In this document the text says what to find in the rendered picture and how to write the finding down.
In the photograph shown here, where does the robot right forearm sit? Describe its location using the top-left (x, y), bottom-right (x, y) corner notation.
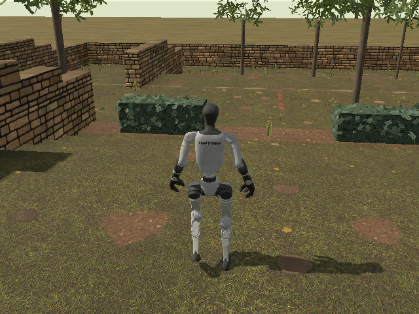
top-left (238, 158), bottom-right (253, 185)

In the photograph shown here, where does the left robot upper arm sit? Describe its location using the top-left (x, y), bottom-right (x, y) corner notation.
top-left (177, 131), bottom-right (196, 167)

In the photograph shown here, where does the robot left foot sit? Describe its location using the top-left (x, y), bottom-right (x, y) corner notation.
top-left (191, 252), bottom-right (201, 262)

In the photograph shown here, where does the right robot hand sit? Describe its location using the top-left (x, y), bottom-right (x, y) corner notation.
top-left (240, 182), bottom-right (255, 198)

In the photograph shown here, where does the left robot hand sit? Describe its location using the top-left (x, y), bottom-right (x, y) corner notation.
top-left (169, 179), bottom-right (184, 192)

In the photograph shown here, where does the robot left forearm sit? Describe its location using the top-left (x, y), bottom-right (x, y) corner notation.
top-left (171, 157), bottom-right (184, 181)

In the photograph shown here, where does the right robot upper arm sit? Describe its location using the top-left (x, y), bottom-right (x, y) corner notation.
top-left (224, 132), bottom-right (244, 168)

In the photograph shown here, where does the left robot shin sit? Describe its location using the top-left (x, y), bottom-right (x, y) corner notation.
top-left (191, 211), bottom-right (200, 254)

